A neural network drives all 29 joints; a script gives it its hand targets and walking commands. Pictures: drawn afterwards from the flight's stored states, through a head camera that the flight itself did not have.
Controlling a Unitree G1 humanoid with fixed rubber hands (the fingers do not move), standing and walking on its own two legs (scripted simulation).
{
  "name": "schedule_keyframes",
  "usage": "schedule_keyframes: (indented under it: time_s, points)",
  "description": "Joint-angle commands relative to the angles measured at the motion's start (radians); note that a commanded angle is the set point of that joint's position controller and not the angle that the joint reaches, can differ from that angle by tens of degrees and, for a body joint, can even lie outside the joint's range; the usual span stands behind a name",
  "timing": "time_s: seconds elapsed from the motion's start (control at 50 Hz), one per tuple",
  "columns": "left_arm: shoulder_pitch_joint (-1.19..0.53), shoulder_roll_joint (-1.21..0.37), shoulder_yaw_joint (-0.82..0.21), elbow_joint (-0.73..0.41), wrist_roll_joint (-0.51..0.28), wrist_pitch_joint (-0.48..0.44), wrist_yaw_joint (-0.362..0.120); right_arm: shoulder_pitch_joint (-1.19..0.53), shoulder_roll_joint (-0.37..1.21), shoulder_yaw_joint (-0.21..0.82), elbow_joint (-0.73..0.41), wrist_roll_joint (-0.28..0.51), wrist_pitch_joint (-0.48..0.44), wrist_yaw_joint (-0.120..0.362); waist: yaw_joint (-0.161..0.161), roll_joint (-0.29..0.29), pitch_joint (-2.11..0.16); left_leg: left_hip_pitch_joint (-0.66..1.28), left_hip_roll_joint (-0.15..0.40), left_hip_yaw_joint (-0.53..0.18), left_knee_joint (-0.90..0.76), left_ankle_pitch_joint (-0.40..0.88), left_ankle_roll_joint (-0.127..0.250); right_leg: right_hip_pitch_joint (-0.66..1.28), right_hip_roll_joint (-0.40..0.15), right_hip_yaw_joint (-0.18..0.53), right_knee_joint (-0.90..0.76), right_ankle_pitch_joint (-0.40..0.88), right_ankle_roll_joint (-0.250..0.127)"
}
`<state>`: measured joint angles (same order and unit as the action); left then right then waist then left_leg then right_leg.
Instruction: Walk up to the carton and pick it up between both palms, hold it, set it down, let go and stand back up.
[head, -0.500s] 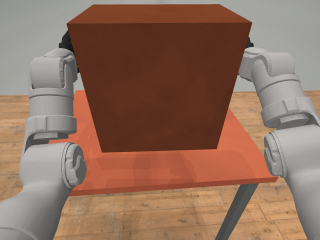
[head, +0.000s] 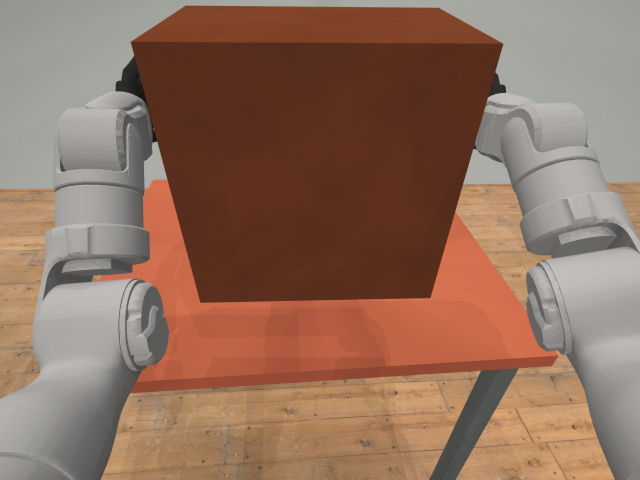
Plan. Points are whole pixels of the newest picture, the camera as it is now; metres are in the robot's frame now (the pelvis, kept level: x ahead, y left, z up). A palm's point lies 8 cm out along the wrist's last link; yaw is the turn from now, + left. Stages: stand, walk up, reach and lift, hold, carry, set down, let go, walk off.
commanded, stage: hold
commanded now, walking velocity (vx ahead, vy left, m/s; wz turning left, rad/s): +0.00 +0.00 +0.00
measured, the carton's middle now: (315, 160) +0.38 +0.00 +0.28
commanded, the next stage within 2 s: set down in 1.86 s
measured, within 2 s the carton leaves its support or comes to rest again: neither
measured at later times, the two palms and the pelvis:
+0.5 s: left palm (138, 115) +0.37 +0.19 +0.34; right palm (489, 118) +0.37 -0.19 +0.34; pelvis +0.00 +0.00 +0.00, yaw +0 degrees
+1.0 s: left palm (138, 117) +0.37 +0.19 +0.33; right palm (486, 119) +0.37 -0.19 +0.34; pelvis +0.00 +0.00 +0.00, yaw +0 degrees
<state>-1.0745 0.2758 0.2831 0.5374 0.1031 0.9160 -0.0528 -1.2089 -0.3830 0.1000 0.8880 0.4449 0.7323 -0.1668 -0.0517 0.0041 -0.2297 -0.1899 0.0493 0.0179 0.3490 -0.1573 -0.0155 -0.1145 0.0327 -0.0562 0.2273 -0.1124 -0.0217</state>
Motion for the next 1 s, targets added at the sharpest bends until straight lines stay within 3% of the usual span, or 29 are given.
schedule_keyframes:
  time_s: [0.0,0.44,0.98]
  points:
    - [-0.698,-0.554,-0.272,-0.218,-0.227,-0.066,-0.149,-0.783,0.578,0.055,-0.389,0.197,-0.064,0.159,-0.008,0.045,-0.351,0.096,-0.053,-0.062,-0.014,0.248,-0.011,0.146,0.037,0.106,0.015,0.202,0.015]
    - [-0.713,-0.547,-0.264,-0.175,-0.218,-0.069,-0.148,-0.804,0.603,0.049,-0.363,0.182,-0.066,0.163,0.002,0.018,-0.338,0.065,-0.057,-0.054,-0.031,0.16,0.009,0.122,0.025,0.111,0.005,0.142,0.024]
    - [-0.699,-0.559,-0.274,-0.223,-0.226,-0.063,-0.142,-0.786,0.584,0.059,-0.389,0.198,-0.064,0.164,-0.003,0.039,-0.348,0.092,-0.052,-0.062,-0.017,0.233,-0.008,0.138,0.038,0.107,0.013,0.188,0.017]
